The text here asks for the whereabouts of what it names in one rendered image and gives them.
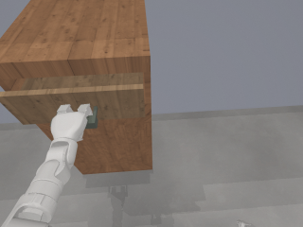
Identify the handle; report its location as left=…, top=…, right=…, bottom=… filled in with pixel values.
left=49, top=106, right=98, bottom=130

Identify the robot left upper arm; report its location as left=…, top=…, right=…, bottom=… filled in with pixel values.
left=6, top=217, right=52, bottom=227

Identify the robot left forearm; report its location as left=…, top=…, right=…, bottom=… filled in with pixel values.
left=1, top=137, right=78, bottom=227

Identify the robot left hand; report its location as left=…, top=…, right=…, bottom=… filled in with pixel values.
left=50, top=103, right=93, bottom=142

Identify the drawer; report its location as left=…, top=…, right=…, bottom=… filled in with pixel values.
left=0, top=72, right=146, bottom=125

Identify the cabinet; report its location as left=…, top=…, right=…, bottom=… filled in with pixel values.
left=0, top=0, right=152, bottom=175

